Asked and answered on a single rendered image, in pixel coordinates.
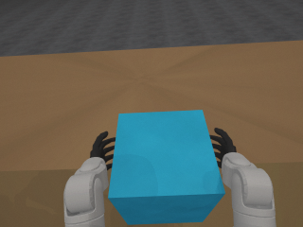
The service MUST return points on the right robot hand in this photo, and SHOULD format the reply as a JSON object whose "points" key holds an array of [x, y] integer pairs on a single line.
{"points": [[226, 145]]}

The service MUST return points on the left robot hand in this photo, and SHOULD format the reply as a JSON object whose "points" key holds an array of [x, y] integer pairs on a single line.
{"points": [[99, 151]]}

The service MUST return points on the carton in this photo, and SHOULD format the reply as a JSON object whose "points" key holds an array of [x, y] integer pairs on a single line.
{"points": [[164, 168]]}

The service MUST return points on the right robot forearm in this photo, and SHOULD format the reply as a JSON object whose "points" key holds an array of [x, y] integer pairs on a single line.
{"points": [[252, 192]]}

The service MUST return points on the left robot forearm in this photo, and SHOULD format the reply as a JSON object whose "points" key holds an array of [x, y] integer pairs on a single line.
{"points": [[83, 200]]}

